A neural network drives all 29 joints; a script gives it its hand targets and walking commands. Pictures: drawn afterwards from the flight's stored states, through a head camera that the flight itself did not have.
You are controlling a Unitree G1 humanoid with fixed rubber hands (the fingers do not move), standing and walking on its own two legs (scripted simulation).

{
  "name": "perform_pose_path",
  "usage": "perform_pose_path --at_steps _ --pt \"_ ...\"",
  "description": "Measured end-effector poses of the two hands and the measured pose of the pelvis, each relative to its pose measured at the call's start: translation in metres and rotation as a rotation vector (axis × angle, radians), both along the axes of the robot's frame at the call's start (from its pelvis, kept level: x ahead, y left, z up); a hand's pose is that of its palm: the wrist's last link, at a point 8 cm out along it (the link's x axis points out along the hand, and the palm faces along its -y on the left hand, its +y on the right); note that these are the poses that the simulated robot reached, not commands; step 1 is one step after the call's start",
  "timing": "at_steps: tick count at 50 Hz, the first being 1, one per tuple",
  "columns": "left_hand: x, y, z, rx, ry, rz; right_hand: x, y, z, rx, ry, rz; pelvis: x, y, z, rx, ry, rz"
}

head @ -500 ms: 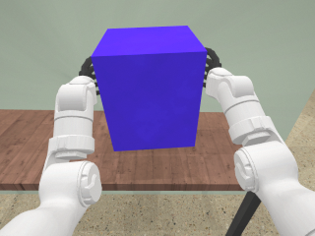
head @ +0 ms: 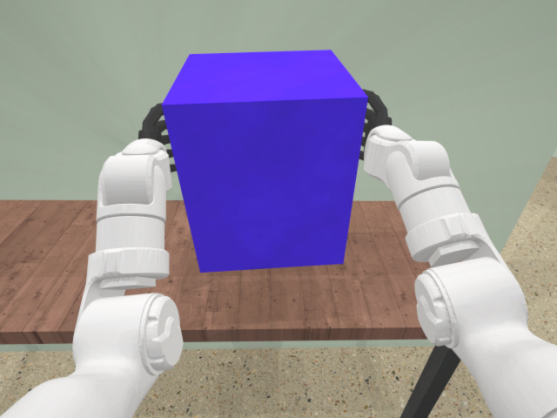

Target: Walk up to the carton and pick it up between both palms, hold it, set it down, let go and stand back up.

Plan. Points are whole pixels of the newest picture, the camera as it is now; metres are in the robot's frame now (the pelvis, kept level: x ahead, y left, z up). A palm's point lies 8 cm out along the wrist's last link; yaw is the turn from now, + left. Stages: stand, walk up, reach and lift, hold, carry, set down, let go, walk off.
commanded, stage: hold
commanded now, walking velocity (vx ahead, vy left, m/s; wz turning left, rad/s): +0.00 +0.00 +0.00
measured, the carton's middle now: (266, 159) +0.39 -0.01 +0.25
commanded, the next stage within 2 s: none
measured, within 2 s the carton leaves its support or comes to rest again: neither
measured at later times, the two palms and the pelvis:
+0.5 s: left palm (155, 150) +0.36 +0.14 +0.28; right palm (380, 136) +0.36 -0.16 +0.29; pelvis -0.01 -0.01 +0.00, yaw +0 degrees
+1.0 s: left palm (156, 155) +0.37 +0.14 +0.27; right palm (378, 139) +0.36 -0.16 +0.29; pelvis +0.00 +0.00 +0.00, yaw +0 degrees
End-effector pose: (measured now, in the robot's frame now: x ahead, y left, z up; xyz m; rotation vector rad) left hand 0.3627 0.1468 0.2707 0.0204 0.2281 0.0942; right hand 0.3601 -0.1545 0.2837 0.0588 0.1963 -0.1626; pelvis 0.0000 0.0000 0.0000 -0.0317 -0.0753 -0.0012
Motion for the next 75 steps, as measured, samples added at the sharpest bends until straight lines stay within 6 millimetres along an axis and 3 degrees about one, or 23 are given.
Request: perform_pose_path --at_steps 23,50,75 --pt "0.000 -0.005 0.008 -0.016 -0.005 0.002 -0.001 -0.005 0.008 -0.015 -0.002 -0.001 -0.006 -0.006 0.000 0.004 0.028 0.006" --pt "0.004 -0.003 -0.003 -0.005 0.004 -0.011 0.002 -0.003 0.002 -0.006 0.010 -0.009 0.001 0.001 0.000 0.000 0.011 0.000" --pt "-0.004 0.001 0.009 -0.002 -0.020 0.007 -0.003 0.000 0.006 -0.009 -0.010 0.007 -0.007 -0.004 0.000 0.002 0.023 0.011"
